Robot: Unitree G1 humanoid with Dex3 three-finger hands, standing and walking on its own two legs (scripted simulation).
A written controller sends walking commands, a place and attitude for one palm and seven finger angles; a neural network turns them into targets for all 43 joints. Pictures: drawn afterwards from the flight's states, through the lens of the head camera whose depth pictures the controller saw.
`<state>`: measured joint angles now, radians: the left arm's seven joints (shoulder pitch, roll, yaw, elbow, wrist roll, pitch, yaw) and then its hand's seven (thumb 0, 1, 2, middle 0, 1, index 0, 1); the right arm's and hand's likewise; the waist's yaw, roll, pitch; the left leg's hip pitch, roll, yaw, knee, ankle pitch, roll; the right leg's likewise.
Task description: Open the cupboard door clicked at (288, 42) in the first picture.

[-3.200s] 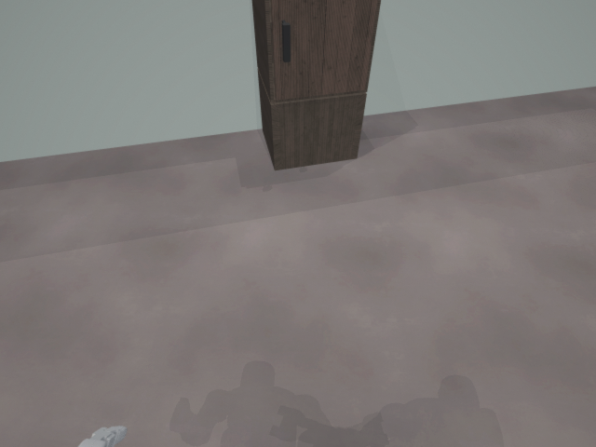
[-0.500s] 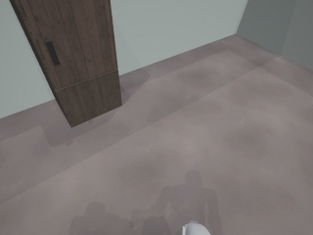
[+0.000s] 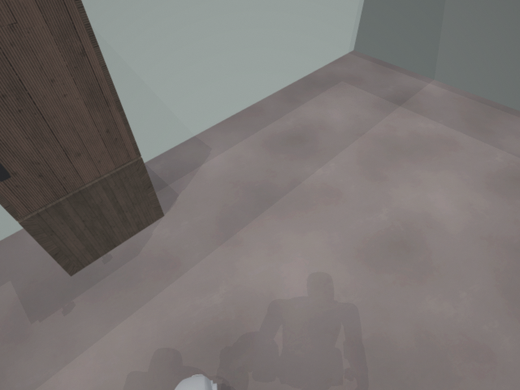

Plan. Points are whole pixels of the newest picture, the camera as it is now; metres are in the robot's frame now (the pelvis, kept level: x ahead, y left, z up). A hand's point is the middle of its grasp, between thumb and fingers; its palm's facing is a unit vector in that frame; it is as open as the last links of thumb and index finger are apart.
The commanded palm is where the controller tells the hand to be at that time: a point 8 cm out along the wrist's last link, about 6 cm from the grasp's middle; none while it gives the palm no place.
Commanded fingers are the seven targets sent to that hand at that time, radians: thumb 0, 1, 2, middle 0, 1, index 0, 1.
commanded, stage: walk to a spot facing it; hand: left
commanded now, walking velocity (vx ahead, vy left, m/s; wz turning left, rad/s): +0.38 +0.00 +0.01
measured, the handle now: out of the picture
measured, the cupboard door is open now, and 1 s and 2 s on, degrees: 0 0 0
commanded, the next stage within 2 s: turn to face it in 0.34 s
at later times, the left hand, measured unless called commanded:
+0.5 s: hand (159, 327) +0.27 +0.22 -0.17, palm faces -0.03 -0.98 -0.18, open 7.4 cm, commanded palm none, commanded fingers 0.00 0.90 0.90 -0.20 -0.30 -0.20 -0.30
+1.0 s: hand (174, 287) +0.37 +0.21 -0.19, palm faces +0.20 -0.97 -0.16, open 7.3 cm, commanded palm none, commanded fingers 0.00 0.90 0.90 -0.20 -0.30 -0.20 -0.30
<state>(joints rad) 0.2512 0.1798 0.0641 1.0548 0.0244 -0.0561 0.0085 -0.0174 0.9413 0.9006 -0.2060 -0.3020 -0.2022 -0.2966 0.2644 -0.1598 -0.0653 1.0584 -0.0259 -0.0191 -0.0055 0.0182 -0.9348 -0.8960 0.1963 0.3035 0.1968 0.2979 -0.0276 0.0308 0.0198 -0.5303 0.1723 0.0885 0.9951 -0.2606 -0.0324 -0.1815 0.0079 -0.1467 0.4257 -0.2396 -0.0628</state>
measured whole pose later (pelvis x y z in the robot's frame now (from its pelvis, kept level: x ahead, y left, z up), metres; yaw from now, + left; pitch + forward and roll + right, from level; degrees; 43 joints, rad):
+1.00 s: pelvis +0.29 +0.02 -0.02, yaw +10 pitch -1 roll -2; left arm 0.14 0.19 0.06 0.94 0.03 0.03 0.02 0.00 0.91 0.90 -0.21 -0.30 -0.20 -0.30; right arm 0.20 -0.21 -0.08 0.95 -0.02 0.03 0.02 0.01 -0.91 -0.90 0.19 0.30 0.19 0.30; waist -0.02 -0.03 0.05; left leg -0.36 0.09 0.13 0.70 -0.34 -0.03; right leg -0.33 -0.20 -0.35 0.65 -0.27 0.03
